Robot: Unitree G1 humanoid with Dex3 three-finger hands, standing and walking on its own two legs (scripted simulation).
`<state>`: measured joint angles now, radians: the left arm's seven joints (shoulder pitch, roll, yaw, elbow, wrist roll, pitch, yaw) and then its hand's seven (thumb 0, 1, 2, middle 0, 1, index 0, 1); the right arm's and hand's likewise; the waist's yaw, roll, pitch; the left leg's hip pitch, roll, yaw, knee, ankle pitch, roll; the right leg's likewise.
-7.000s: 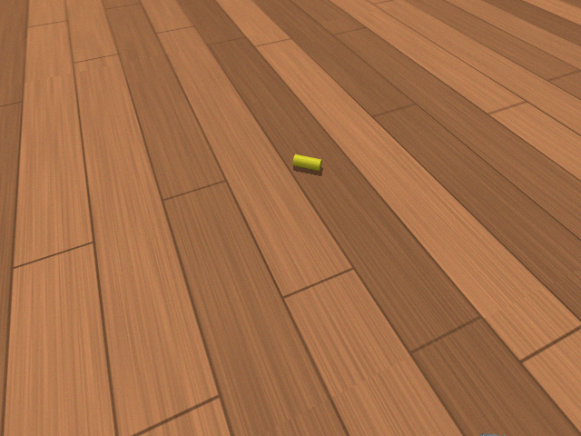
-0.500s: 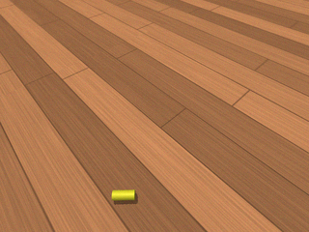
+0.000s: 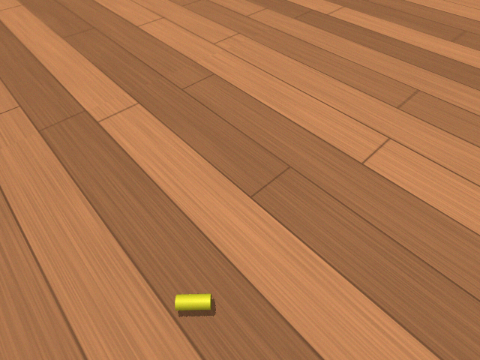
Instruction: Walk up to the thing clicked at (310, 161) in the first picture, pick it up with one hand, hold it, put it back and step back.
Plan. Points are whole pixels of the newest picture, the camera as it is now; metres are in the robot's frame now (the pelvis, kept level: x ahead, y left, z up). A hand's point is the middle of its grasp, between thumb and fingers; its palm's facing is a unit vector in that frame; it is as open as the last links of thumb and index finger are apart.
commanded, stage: stand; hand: left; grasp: from above
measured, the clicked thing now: (193, 301) +0.42 +0.22 -0.75
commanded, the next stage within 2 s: rise first in 1.14 s
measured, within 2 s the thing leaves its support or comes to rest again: neither
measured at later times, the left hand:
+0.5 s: hand out of the picture +0.07 +0.25 -0.16, palm faces -0.02 -0.94 -0.34, open 7.4 cm
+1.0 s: hand out of the picture +0.07 +0.25 -0.16, palm faces -0.02 -0.94 -0.34, open 7.4 cm
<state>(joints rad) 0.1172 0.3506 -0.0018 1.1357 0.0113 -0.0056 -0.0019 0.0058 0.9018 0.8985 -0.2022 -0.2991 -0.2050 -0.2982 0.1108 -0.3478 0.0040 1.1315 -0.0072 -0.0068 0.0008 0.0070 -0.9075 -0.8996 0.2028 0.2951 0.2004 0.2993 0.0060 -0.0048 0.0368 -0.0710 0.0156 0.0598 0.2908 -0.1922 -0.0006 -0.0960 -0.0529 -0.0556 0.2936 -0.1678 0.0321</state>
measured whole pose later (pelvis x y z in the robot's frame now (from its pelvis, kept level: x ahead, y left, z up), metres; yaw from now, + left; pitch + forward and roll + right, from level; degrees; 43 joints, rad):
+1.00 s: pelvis +0.00 +0.00 +0.00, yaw +0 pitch -1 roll +0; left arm 0.12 0.35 -0.01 1.13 0.01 -0.01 0.00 0.01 0.90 0.90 -0.20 -0.30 -0.21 -0.30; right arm 0.12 -0.35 0.00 1.13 -0.01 -0.01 0.00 0.01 -0.91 -0.90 0.20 0.30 0.20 0.30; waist 0.01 -0.01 0.04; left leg -0.07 0.01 0.05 0.29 -0.20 0.00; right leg -0.09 -0.06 -0.06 0.29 -0.17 0.04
